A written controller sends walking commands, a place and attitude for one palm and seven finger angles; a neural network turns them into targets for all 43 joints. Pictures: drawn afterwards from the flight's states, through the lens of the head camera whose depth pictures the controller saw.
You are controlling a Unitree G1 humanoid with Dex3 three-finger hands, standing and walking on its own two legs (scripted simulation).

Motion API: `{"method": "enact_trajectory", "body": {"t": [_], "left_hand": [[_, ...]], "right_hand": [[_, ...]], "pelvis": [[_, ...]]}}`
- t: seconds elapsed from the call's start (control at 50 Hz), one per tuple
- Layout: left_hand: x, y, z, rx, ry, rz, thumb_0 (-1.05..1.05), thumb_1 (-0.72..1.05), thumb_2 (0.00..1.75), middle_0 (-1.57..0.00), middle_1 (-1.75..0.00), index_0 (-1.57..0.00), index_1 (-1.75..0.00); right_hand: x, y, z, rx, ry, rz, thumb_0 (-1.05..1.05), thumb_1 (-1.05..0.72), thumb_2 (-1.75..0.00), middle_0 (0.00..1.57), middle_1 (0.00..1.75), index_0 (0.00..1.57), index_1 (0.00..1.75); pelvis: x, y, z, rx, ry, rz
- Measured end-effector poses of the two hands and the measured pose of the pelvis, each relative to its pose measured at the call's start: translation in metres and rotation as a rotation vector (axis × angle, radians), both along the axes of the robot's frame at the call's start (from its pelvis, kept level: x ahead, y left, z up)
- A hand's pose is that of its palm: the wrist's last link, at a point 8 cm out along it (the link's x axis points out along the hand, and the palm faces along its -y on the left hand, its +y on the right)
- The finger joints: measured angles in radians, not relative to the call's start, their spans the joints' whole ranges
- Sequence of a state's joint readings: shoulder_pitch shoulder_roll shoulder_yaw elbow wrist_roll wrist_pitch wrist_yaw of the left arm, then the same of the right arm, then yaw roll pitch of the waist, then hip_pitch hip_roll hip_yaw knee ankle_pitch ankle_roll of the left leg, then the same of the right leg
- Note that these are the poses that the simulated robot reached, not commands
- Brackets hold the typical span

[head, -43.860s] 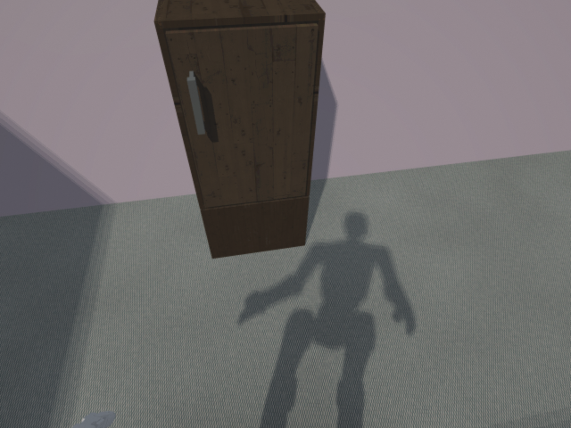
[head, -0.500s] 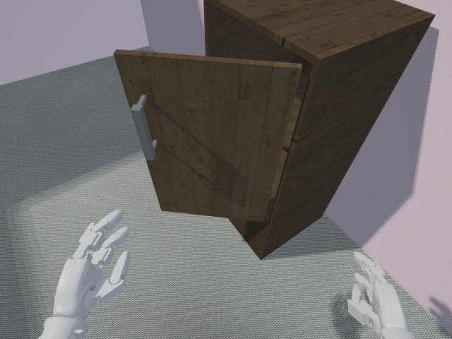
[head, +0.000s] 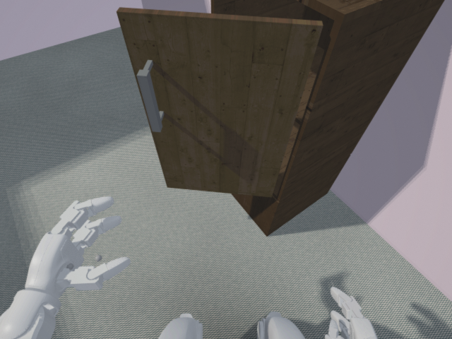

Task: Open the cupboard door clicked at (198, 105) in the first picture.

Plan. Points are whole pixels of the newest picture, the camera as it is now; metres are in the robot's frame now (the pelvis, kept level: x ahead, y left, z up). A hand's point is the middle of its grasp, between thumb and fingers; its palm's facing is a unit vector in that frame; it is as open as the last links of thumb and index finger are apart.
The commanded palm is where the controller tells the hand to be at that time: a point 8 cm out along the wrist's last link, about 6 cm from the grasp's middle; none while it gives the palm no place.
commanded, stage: raise the hand with hooked fingers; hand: left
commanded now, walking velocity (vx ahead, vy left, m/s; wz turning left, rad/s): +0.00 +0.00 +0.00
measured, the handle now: (153, 98) +0.59 +0.18 +0.07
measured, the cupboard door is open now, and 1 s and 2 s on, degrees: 49 49 49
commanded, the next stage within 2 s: move the hooked fingers beside the handle in 1.28 s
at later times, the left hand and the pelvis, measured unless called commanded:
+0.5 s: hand (57, 227) +0.28 +0.27 +0.07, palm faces -0.02 -1.00 -0.08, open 13.6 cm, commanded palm +0.26 +0.32 +0.07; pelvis +0.02 +0.02 +0.01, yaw +1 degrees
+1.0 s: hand (61, 200) +0.32 +0.28 +0.09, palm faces -0.06 -1.00 -0.04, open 14.0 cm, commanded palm +0.29 +0.32 +0.09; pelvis +0.03 +0.00 +0.02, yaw +0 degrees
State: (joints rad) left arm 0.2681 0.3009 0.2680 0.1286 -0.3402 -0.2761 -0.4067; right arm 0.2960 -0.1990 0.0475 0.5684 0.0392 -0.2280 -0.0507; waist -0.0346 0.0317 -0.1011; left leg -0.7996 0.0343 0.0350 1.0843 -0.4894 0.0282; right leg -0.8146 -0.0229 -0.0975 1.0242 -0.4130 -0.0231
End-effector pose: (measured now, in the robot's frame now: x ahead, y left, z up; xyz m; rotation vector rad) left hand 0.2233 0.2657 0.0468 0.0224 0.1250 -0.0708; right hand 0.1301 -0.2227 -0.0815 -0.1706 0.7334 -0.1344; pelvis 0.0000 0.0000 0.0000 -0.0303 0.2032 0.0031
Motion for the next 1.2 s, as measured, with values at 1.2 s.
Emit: {"method": "enact_trajectory", "body": {"t": [1.2], "left_hand": [[0.066, 0.056, 0.041, 0.035, -0.081, 0.028, -0.01, -0.49, 0.3, -0.3, -1.2, -0.3, -1.2]], "right_hand": [[0.027, -0.034, 0.035, -0.111, 0.017, 0.04, 0.01, -0.9, -0.9, 0.2, 0.3, 0.2, 0.3]], "pelvis": [[0.026, -0.003, 0.023, -0.003, -0.013, 0.008]]}}
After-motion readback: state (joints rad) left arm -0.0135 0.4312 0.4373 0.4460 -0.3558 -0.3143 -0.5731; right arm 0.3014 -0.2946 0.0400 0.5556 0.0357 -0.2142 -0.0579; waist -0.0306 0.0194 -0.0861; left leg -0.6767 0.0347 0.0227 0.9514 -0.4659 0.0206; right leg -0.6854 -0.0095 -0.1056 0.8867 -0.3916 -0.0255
